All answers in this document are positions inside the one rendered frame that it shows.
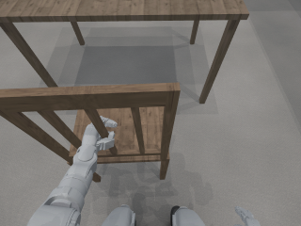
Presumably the chair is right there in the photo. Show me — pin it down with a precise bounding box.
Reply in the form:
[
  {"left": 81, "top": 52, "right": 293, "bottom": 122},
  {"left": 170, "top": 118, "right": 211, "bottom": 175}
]
[{"left": 0, "top": 82, "right": 181, "bottom": 183}]

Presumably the left robot hand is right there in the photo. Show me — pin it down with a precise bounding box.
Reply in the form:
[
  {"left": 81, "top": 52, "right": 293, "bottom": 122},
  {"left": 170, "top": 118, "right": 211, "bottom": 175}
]
[{"left": 81, "top": 116, "right": 118, "bottom": 152}]

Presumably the robot left forearm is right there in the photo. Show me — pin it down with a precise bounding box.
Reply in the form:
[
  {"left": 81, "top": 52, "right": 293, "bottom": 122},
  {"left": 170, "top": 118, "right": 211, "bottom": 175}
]
[{"left": 26, "top": 144, "right": 98, "bottom": 226}]

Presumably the left robot thigh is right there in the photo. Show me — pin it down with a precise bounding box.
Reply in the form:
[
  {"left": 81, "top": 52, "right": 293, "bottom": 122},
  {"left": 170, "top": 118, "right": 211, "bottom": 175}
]
[{"left": 101, "top": 207, "right": 135, "bottom": 226}]

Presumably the robot thigh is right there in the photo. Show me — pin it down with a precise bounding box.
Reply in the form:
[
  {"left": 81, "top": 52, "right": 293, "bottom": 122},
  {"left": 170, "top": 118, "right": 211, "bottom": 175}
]
[
  {"left": 101, "top": 207, "right": 135, "bottom": 226},
  {"left": 172, "top": 209, "right": 205, "bottom": 226}
]

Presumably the left robot upper arm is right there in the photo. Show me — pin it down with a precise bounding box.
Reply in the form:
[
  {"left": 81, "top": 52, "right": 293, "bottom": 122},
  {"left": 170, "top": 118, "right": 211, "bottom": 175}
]
[{"left": 29, "top": 204, "right": 81, "bottom": 226}]

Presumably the right robot hand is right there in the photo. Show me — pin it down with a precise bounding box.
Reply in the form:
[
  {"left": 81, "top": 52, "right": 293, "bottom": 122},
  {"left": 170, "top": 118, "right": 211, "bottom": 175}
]
[{"left": 233, "top": 206, "right": 261, "bottom": 226}]

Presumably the table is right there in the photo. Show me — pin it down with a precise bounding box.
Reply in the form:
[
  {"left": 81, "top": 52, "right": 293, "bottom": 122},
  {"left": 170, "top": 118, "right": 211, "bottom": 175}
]
[{"left": 0, "top": 0, "right": 249, "bottom": 104}]

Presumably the right robot thigh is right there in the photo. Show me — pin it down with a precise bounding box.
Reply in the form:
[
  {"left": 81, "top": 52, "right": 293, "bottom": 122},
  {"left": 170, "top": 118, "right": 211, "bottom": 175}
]
[{"left": 172, "top": 209, "right": 205, "bottom": 226}]

